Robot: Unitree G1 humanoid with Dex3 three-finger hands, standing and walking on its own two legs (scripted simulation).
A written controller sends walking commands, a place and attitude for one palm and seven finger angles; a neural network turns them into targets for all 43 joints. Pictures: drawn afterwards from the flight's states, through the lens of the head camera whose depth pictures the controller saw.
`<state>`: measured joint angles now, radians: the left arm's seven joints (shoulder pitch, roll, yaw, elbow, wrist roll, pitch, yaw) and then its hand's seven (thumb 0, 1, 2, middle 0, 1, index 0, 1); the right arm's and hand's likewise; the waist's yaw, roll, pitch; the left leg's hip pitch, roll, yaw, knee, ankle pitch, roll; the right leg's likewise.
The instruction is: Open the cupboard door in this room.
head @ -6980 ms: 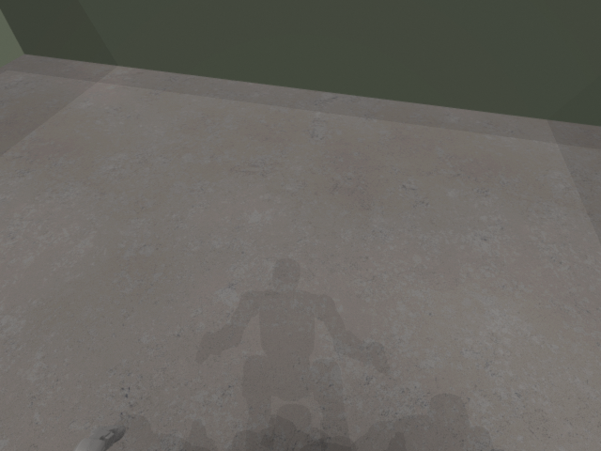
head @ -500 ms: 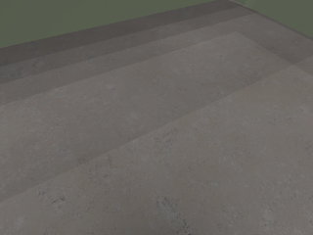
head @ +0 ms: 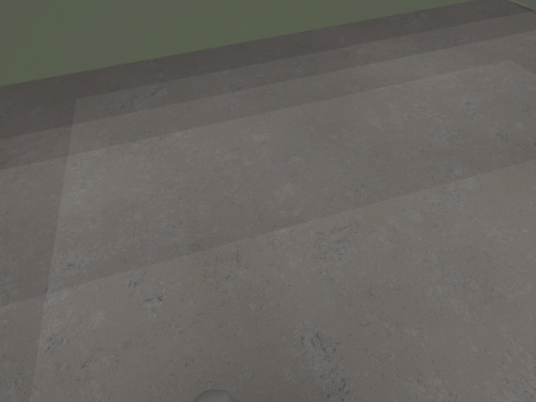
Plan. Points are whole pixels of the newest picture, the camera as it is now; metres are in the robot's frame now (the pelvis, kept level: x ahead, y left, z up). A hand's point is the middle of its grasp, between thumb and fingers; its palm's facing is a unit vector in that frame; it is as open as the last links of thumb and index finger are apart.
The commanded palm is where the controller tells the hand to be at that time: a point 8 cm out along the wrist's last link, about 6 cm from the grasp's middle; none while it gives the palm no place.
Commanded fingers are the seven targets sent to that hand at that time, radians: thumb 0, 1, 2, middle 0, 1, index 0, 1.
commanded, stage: turn or walk to find it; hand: left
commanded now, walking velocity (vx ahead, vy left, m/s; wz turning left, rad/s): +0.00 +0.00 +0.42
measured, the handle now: out of the picture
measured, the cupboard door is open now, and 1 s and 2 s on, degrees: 0 0 0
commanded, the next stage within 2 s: none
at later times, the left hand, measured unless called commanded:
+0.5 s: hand out of the picture +0.01 +0.26 -0.16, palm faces +0.22 -0.94 -0.26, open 7.4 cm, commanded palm none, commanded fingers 0.00 0.90 0.90 -0.20 -0.30 -0.20 -0.30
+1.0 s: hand out of the picture -0.09 +0.16 -0.15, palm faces +0.45 -0.85 -0.27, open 7.4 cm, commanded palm none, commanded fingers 0.00 0.90 0.90 -0.20 -0.30 -0.20 -0.30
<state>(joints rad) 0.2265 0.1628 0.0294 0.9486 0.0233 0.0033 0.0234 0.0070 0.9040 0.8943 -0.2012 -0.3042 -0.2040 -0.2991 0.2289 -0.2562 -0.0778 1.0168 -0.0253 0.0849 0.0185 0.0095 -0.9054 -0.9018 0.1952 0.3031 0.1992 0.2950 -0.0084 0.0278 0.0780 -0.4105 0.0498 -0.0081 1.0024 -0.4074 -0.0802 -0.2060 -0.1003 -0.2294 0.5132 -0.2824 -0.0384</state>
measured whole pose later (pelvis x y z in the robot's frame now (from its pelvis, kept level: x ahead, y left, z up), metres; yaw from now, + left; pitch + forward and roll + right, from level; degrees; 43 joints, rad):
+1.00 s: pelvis -0.06 -0.04 +0.00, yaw +26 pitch -1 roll +2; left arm 0.23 0.16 0.03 0.95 0.02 0.01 0.03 0.01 0.91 0.89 -0.20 -0.30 -0.20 -0.30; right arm 0.26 -0.26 -0.08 1.02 -0.03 0.09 0.02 0.01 -0.91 -0.90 0.20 0.30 0.20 0.30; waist -0.01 0.03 0.06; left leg -0.42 0.05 -0.02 1.05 -0.38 -0.08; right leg -0.22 -0.10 -0.24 0.50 -0.25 -0.05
